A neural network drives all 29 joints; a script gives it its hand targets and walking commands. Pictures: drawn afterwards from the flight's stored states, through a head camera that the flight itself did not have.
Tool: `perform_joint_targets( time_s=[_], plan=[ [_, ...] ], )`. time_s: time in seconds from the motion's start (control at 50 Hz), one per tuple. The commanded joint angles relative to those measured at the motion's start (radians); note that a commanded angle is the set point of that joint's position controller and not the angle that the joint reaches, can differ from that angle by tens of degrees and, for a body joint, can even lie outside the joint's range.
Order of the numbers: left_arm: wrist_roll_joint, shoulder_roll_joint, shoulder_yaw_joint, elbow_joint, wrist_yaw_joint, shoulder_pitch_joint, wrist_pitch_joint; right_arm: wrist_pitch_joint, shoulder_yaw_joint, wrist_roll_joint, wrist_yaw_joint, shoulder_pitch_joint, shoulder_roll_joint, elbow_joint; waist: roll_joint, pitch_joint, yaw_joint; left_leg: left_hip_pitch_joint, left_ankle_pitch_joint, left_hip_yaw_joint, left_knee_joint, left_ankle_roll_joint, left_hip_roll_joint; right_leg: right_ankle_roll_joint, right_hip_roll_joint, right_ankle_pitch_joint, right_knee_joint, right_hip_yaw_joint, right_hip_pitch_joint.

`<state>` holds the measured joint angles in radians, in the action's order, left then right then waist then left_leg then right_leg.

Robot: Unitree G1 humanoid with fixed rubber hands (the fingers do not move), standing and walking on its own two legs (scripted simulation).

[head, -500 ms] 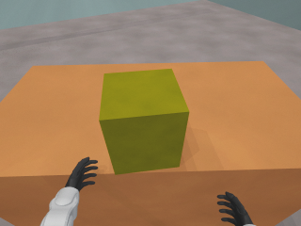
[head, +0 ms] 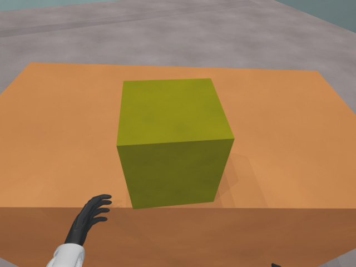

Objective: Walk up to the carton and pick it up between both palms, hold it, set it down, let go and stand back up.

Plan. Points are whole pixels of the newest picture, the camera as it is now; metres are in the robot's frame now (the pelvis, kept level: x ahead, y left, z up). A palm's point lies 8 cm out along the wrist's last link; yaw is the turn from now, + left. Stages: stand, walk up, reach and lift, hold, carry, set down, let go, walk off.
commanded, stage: stand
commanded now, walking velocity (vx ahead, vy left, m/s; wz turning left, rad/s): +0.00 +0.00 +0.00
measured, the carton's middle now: (171, 145) +0.39 +0.02 +0.06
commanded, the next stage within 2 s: none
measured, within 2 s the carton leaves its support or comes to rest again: neither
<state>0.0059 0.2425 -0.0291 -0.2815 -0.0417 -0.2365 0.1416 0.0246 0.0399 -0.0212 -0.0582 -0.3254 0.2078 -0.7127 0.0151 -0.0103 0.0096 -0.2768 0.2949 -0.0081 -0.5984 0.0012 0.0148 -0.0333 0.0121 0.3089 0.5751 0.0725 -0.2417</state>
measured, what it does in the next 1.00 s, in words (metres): stands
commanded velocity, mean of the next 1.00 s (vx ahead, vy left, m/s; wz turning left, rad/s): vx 0.00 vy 0.00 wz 0.00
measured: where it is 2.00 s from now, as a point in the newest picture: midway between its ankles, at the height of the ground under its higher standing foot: outside the picture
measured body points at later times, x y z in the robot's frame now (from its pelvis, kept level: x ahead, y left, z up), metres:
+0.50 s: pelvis +0.00 -0.01 +0.00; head -0.02 +0.00 +0.45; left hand +0.22 +0.21 -0.01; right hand +0.12 -0.25 -0.10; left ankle +0.02 +0.12 -0.73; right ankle +0.00 -0.10 -0.73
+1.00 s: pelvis -0.01 -0.02 +0.00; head -0.01 -0.01 +0.45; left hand +0.22 +0.20 -0.01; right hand +0.10 -0.26 -0.12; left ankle +0.02 +0.12 -0.73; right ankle +0.00 -0.10 -0.73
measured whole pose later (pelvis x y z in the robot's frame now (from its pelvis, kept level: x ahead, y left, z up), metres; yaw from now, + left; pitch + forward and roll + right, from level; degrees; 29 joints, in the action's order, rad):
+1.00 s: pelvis -0.01 -0.02 +0.00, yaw +4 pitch -3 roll -1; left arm 0.00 0.23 -0.03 -0.34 0.00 -0.16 0.12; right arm 0.01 0.03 -0.02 -0.04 -0.29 0.20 -0.74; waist 0.01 0.03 0.03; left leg -0.27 0.27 0.07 -0.59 -0.03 0.01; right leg -0.06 0.01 0.31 0.55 0.15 -0.20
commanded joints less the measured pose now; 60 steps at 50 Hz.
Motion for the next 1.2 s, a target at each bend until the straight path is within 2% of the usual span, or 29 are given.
perform_joint_targets(
  time_s=[0.0, 0.1, 0.24, 0.32, 0.38, 0.46, 0.5, 0.62, 0.66, 0.68, 0.78, 1.18],
  plan=[
    [-0.018, 0.167, 0.099, -0.069, 0.046, -0.016, -0.090, 0.028, 0.047, 0.003, 0.006, 0.039, 0.166, 0.124, 0.059, 0.080, -0.003, -0.033, -0.092, 0.121, 0.114, 0.037, 0.068, -0.010, -0.115, 0.038, -0.196, -0.169, -0.072],
    [-0.018, 0.166, 0.095, -0.071, 0.050, -0.017, -0.089, 0.027, 0.043, 0.004, 0.008, 0.057, 0.162, 0.121, 0.064, 0.055, -0.005, -0.015, -0.142, 0.123, 0.105, 0.036, 0.068, -0.011, -0.123, -0.030, -0.187, -0.163, -0.047],
    [-0.020, 0.162, 0.095, -0.083, 0.053, -0.015, -0.092, 0.024, 0.039, 0.006, 0.008, 0.076, 0.154, 0.123, 0.041, 0.058, -0.006, -0.024, -0.123, 0.125, 0.101, 0.036, 0.062, -0.012, -0.133, 0.002, -0.202, -0.163, -0.044],
    [-0.019, 0.166, 0.097, -0.084, 0.054, -0.004, -0.092, 0.021, 0.038, 0.006, 0.010, 0.082, 0.147, 0.124, 0.061, 0.078, -0.004, -0.025, -0.119, 0.127, 0.105, 0.030, 0.058, -0.012, -0.136, 0.023, -0.212, -0.159, -0.058],
    [-0.020, 0.161, 0.097, -0.088, 0.055, -0.003, -0.093, 0.022, 0.039, 0.005, 0.009, 0.086, 0.151, 0.121, 0.042, 0.075, -0.007, -0.036, -0.109, 0.131, 0.105, 0.030, 0.055, -0.015, -0.139, 0.032, -0.221, -0.163, -0.044],
    [-0.022, 0.164, 0.097, -0.092, 0.056, 0.001, -0.092, 0.025, 0.037, 0.005, 0.010, 0.086, 0.150, 0.122, 0.056, 0.040, -0.008, -0.024, -0.131, 0.130, 0.097, 0.026, 0.052, -0.015, -0.144, 0.014, -0.219, -0.153, -0.021],
    [-0.023, 0.164, 0.097, -0.093, 0.057, 0.003, -0.094, 0.023, 0.038, 0.005, 0.011, 0.082, 0.149, 0.121, 0.041, 0.056, -0.007, -0.031, -0.135, 0.130, 0.097, 0.026, 0.051, -0.017, -0.149, 0.005, -0.220, -0.152, -0.021],
    [-0.021, 0.173, 0.098, -0.098, 0.060, 0.012, -0.097, 0.018, 0.037, 0.004, 0.012, 0.077, 0.146, 0.120, 0.063, 0.102, -0.005, -0.043, -0.117, 0.135, 0.092, 0.022, 0.040, -0.010, -0.162, 0.073, -0.249, -0.153, -0.052],
    [-0.022, 0.170, 0.096, -0.101, 0.061, 0.005, -0.096, 0.021, 0.038, 0.003, 0.013, 0.070, 0.151, 0.115, 0.050, 0.068, -0.007, -0.038, -0.115, 0.136, 0.088, 0.024, 0.041, -0.012, -0.163, 0.070, -0.248, -0.149, -0.030],
    [-0.018, 0.159, 0.090, -0.113, 0.064, -0.011, -0.095, 0.022, 0.039, 0.008, 0.017, 0.064, 0.154, 0.103, -0.008, 0.078, -0.011, -0.050, -0.095, 0.135, 0.098, 0.023, 0.053, -0.003, -0.173, 0.030, -0.239, -0.147, -0.005],
    [-0.018, 0.164, 0.090, -0.115, 0.065, -0.006, -0.095, 0.020, 0.036, 0.008, 0.021, 0.062, 0.146, 0.097, 0.045, 0.077, -0.010, -0.064, -0.097, 0.144, 0.099, 0.020, 0.057, 0.007, -0.171, -0.020, -0.231, -0.131, 0.020],
    [-0.018, 0.164, 0.086, -0.116, 0.068, -0.006, -0.103, 0.011, 0.032, 0.008, 0.026, 0.067, 0.146, 0.085, 0.041, 0.076, -0.011, -0.060, -0.119, 0.158, 0.095, 0.019, 0.053, 0.007, -0.182, -0.062, -0.223, -0.098, 0.038]
  ],
)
